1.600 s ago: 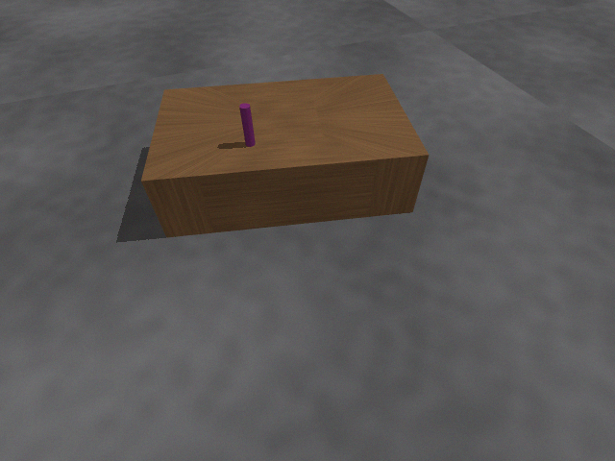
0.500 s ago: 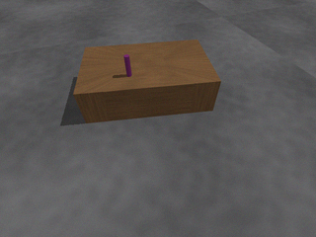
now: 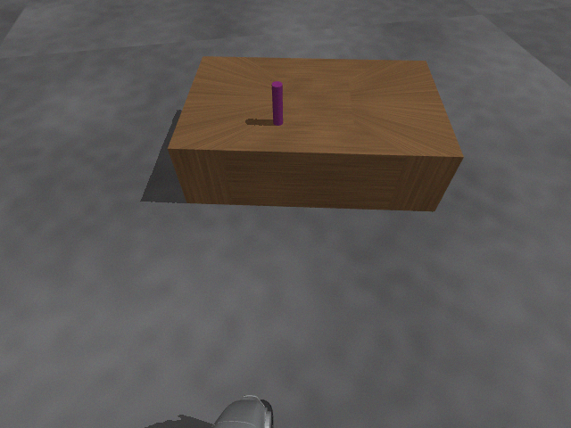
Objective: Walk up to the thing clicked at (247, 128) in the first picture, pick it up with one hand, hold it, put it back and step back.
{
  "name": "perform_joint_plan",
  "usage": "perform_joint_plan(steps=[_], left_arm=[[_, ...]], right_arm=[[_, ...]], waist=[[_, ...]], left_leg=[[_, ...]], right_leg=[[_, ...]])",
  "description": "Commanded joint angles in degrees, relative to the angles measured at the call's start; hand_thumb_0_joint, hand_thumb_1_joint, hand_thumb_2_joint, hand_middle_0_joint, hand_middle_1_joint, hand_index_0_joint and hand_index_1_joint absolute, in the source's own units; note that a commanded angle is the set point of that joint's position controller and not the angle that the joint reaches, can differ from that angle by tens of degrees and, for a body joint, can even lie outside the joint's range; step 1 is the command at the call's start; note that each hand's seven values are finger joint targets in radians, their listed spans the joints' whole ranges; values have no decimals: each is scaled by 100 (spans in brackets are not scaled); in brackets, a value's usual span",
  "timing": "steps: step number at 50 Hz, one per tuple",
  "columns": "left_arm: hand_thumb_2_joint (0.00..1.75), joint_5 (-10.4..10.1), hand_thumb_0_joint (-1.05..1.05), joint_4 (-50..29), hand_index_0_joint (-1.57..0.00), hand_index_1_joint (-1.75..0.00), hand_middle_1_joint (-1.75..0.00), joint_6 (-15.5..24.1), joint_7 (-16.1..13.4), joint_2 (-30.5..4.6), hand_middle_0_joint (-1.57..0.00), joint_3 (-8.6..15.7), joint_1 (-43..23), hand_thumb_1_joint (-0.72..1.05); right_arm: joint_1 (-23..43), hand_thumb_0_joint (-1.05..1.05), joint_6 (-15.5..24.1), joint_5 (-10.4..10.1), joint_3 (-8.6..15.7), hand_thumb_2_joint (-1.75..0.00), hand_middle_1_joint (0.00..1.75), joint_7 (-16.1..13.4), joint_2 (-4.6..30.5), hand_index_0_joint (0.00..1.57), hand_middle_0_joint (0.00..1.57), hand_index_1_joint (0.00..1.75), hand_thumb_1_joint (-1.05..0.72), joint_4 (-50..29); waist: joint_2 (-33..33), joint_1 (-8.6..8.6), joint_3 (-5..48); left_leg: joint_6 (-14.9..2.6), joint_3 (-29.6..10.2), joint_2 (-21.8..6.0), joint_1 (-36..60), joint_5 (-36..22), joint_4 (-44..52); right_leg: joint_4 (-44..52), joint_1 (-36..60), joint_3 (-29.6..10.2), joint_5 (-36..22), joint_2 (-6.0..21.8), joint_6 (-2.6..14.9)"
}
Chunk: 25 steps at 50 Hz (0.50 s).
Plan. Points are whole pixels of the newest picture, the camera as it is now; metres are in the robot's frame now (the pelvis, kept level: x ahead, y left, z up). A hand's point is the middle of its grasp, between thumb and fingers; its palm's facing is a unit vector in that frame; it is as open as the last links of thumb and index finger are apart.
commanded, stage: walk up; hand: left
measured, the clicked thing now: (277, 104) +1.26 +0.16 -0.34
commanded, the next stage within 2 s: none
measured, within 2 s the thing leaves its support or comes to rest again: neither
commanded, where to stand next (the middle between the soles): +0.78 -0.09 m, yaw +4 degrees
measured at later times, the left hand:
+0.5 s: hand (163, 333) +0.27 +0.25 -0.12, palm faces -0.01 -0.90 -0.44, open 7.4 cm
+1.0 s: hand (208, 262) +0.43 +0.21 -0.15, palm faces +0.00 -0.95 -0.32, open 7.4 cm
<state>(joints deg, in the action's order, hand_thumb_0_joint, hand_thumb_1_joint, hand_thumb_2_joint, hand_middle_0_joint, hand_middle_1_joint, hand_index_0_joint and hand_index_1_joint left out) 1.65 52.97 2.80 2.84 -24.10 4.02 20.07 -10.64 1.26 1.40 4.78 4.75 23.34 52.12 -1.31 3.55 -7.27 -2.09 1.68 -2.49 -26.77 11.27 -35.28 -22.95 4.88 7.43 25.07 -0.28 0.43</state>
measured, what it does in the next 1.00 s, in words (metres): walks ahead: left foot, then right foot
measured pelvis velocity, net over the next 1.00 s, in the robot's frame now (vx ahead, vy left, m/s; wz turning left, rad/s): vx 0.40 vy -0.05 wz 0.04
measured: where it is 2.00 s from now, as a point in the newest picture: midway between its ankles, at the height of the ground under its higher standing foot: (334, 279)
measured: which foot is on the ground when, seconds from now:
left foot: up 0.00-0.00, down 0.02-0.46, up 0.48-0.82, down 0.84-1.00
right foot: down 0.00-0.06, up 0.08-0.44, down 0.46-0.86, up 0.88-1.00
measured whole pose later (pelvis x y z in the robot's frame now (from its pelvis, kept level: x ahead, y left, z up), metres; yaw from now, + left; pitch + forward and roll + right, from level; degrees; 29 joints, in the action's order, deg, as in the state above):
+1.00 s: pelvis +0.40 -0.05 +0.00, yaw +2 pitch -3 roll +1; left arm 0.5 49.8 1.2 3.0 -24.2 2.3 19.0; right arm -15.6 5.5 0.1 2.7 2.3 22.0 47.2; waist 4.0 0.7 -4.7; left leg -1.9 5.5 -1.2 -16.0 14.2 -33.4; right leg -63.1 -24.3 -0.6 23.3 3.2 2.0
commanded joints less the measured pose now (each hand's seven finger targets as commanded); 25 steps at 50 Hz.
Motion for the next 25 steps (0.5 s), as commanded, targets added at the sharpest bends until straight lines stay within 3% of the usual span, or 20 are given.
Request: perform_joint_plan(steps=[1, 2, 3, 4, 5, 6, 8, 9, 11, 13, 16, 19, 21, 22, 23, 24, 25], left_arm=[[90, -104, 0, -711, -20, -30, -30, 135, -110, -1268, -20, 232, -212, 90], [90, -166, 0, -751, -20, -30, -30, 118, -123, -949, -20, 146, 81, 90], [90, -219, 0, -853, -20, -30, -30, 124, -138, -894, -20, 181, 193, 90], [90, -175, 0, -821, -20, -30, -30, 96, -168, -1438, -20, 234, -78, 90], [90, -169, 0, -784, -20, -30, -30, 87, -137, -1472, -20, 181, -25, 90], [90, -175, 0, -663, -20, -30, -30, 85, -119, -1363, -20, 200, 181, 90], [90, -105, 0, -489, -20, -30, -30, 53, -39, -1283, -20, 235, 364, 90], [90, -79, 0, -437, -20, -30, -30, 28, 32, -1192, -20, 251, 513, 90], [90, -31, 0, -514, -20, -30, -30, 1, 132, -1086, -20, 272, 410, 90], [90, 14, 0, -627, -20, -30, -30, 2, 205, -1081, -20, 309, 180, 90], [90, 35, 0, -687, -20, -30, -30, 24, 273, -1078, -20, 386, -156, 90], [90, 16, 0, -651, -20, -30, -30, 71, 289, -1084, -20, 446, -109, 90], [90, 44, 0, -528, -20, -30, -30, 126, 257, -1156, -20, 495, 202, 90], [90, 67, 0, -483, -20, -30, -30, 183, 206, -1274, -20, 557, 390, 90], [90, 116, 0, -405, -20, -30, -30, 252, 113, -1604, -20, 668, 859, 90], [90, 96, 0, -613, -20, -30, -30, 331, 38, -1945, -20, 672, 884, 90], [90, -6, 0, -662, -20, -30, -30, 308, 24, -2079, -20, 609, 600, 90]], right_arm=[[-1030, 0, 235, 56, 481, -90, 30, -176, 1156, 20, 20, 30, -90, -340], [-1646, 0, 260, 151, 621, -90, 30, -235, 1535, 20, 20, 30, -90, -320], [-1961, 0, 295, 88, 701, -90, 30, -282, 2024, 20, 20, 30, -90, -436], [-1611, 0, 305, -180, 742, -90, 30, -284, 2055, 20, 20, 30, -90, -570], [-1137, 0, 299, -235, 642, -90, 30, -314, 1868, 20, 20, 30, -90, -685], [-732, 0, 316, -231, 520, -90, 30, -336, 1730, 20, 20, 30, -90, -793], [-382, 0, 393, -192, 363, -90, 30, -321, 1452, 20, 20, 30, -90, -840], [-323, 0, 433, -153, 324, -90, 30, -300, 1404, 20, 20, 30, -90, -878], [-377, 0, 495, -92, 360, -90, 30, -277, 1485, 20, 20, 30, -90, -932], [-341, 0, 540, -82, 415, -90, 30, -261, 1620, 20, 20, 30, -90, -979], [-356, 0, 529, -88, 421, -90, 30, -232, 1665, 20, 20, 30, -90, -994], [-110, 0, 491, -83, 405, -90, 30, -216, 1686, 20, 20, 30, -90, -1011], [-38, 0, 452, -46, 331, -90, 30, -225, 1508, 20, 20, 30, -90, -997], [-306, 0, 423, -7, 230, -90, 30, -242, 1266, 20, 20, 30, -90, -939], [-488, 0, 404, -11, 93, -90, 30, -249, 891, 20, 20, 30, -90, -939], [-544, 0, 422, -82, -25, -90, 30, -266, 671, 20, 20, 30, -90, -1066], [-317, 0, 396, -38, 140, -90, 30, -353, 1230, 20, 20, 30, -90, -983]], waist=[[73, -796, 1002], [-774, -1086, 1368], [-1441, -1172, 1850], [-589, -1100, 1875], [-186, -798, 1366], [-239, -541, 854], [-217, -238, 201], [-328, -189, 236], [-642, -272, 197], [-844, -308, 119], [-766, -379, 186], [-686, -188, 243], [-232, 43, 406], [229, 116, 550], [1497, 356, 598], [2028, 311, 538], [1257, 259, 296]], left_leg=[[-362, 388, 357, 3058, -114, 335], [-782, -828, -345, 3981, 813, 627], [-1472, -3952, -1866, 4359, 1647, 1605], [-1707, -4497, -2139, 3781, 2496, 2188], [-1429, -3552, -2017, 3185, 2320, 2134], [-1260, -2945, -1833, 2510, 2125, 2139], [-976, -1839, -1435, 1001, 1575, 2266], [-916, -1439, -1219, 705, 1458, 2320], [-1055, -1196, -1172, 700, 1619, 2414], [-1105, -1226, -1283, 630, 2203, 2474], [-928, -1145, -1176, 470, 2570, 2476], [-831, -1006, -1147, 144, 2666, 2204], [-630, -603, -820, 29, 2497, 1332], [-518, -344, -565, -253, 2301, 439], [-316, 64, -79, -911, 1917, -1420], [-2, 52, 629, -1854, 1875, -2855], [8, -626, 207, -1671, 1871, -3220]], right_leg=[[-1850, -1996, -126, -3769, 904, 675], [-3466, -3081, 64, -2834, 472, 405], [-4844, -4098, -439, 292, -416, 305], [-5245, -3974, -1374, 634, 21, 378], [-5307, -4011, -1508, 80, 299, 364], [-5021, -3924, -1455, -170, 496, 309], [-4117, -3249, -1262, -280, 761, 174], [-3858, -2938, -1089, -424, 709, 119], [-3041, -2980, -877, -448, 728, -2], [-2416, -3024, -829, -594, 794, -4], [-1823, -2762, -653, -1213, 673, 6], [-1505, -2052, -468, -1394, 578, 28], [-1165, -1345, -302, -1192, 351, 81], [-935, -732, -367, -725, 268, 148], [-102, -205, -1579, 677, 868, 371], [1076, -149, -4092, 1361, 2188, 955], [1230, -866, -4682, 1500, 2682, 1431]])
